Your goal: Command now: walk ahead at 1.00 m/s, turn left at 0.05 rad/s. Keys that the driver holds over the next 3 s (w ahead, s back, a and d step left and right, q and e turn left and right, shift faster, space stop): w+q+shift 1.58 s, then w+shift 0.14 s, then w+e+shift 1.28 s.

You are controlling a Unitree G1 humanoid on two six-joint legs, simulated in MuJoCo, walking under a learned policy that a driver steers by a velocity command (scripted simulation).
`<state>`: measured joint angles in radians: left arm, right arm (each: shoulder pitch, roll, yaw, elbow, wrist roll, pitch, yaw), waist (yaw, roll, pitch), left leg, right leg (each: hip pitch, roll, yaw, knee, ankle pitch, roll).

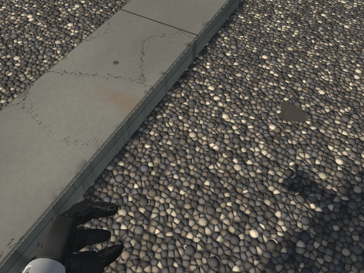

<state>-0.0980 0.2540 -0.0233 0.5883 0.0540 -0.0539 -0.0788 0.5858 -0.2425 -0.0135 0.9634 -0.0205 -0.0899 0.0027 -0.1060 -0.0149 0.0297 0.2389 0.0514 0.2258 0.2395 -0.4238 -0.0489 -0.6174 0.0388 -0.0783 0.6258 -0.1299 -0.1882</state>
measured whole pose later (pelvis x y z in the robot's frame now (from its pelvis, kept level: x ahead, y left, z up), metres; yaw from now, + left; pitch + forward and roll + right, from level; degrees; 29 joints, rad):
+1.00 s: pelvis +0.84 +0.18 +0.01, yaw +48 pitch +3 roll -4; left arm 0.34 0.28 0.04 0.77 0.08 -0.12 0.01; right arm 0.09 -0.32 -0.07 0.60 -0.03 -0.01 -0.01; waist 0.01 0.07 -0.02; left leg -0.82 -0.06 -0.02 1.89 -0.55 0.13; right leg -0.22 -0.06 -0.09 0.53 -0.34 0.08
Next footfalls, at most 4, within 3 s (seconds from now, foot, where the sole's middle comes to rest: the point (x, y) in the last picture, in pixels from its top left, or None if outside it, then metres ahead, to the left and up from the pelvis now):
0.02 right None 0.20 -0.07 -0.75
0.46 left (141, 231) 0.61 0.12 -0.75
0.86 right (154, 151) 0.96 0.05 -0.75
1.20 left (49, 139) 0.98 0.46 -0.63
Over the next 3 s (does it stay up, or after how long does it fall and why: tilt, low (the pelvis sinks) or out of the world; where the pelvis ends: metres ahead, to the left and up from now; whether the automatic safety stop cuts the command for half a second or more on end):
stays up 1.52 1.88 0.14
